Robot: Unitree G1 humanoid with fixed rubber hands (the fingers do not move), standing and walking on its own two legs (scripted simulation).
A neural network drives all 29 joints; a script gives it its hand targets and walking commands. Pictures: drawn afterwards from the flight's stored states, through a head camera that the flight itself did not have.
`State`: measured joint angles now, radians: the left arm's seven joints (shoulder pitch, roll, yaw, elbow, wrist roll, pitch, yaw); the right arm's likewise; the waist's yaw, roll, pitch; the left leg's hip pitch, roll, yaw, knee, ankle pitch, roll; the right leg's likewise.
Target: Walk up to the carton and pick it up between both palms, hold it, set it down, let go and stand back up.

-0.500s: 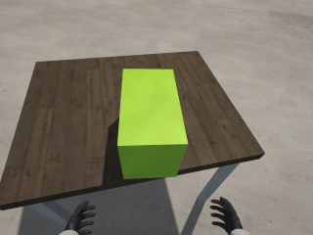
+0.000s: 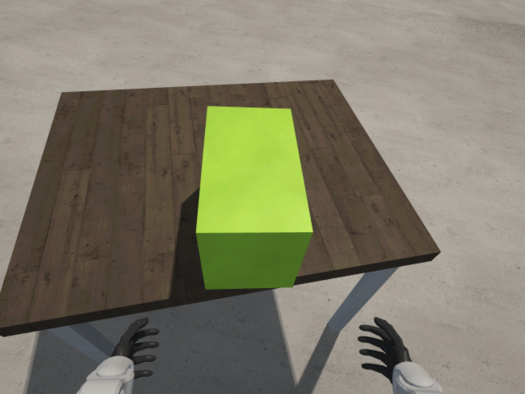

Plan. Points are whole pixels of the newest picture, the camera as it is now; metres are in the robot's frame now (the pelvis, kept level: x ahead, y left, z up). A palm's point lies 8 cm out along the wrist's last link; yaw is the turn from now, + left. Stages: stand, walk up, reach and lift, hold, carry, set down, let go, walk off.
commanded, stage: let go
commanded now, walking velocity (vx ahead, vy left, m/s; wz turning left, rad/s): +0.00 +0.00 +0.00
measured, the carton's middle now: (249, 195) +0.46 +0.04 -0.01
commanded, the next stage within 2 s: stand in 0.66 s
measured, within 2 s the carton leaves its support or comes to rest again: neither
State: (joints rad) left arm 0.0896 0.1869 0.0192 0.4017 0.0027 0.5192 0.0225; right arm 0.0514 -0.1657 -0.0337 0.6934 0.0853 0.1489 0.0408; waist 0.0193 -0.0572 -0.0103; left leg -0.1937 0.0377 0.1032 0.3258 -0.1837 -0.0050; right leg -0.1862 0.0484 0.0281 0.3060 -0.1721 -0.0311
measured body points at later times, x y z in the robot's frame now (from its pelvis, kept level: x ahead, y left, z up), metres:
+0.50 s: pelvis -0.04 +0.00 -0.01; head -0.03 +0.01 +0.44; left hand +0.14 +0.24 -0.11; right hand +0.15 -0.22 -0.11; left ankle -0.01 +0.11 -0.75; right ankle -0.01 -0.10 -0.75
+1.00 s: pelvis +0.02 +0.03 -0.01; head +0.02 +0.03 +0.44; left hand +0.08 +0.28 -0.13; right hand +0.07 -0.22 -0.15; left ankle -0.01 +0.11 -0.75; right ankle -0.01 -0.10 -0.75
